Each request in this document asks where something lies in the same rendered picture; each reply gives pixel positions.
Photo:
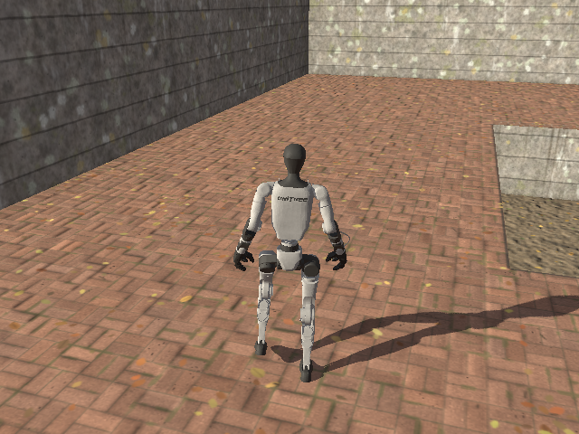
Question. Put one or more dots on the robot right forearm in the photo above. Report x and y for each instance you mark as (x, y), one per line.
(336, 241)

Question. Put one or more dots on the robot right hand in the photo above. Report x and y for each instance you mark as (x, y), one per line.
(342, 258)

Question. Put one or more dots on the robot left forearm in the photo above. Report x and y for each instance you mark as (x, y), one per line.
(246, 239)

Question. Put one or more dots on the robot right upper arm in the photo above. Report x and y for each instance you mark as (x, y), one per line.
(320, 193)

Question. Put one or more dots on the robot left hand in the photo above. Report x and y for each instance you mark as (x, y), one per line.
(242, 257)

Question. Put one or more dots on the right robot thigh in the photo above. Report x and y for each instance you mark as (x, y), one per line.
(309, 273)

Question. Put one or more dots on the robot left upper arm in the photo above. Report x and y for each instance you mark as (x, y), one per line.
(258, 205)

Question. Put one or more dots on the robot torso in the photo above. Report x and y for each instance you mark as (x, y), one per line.
(290, 218)

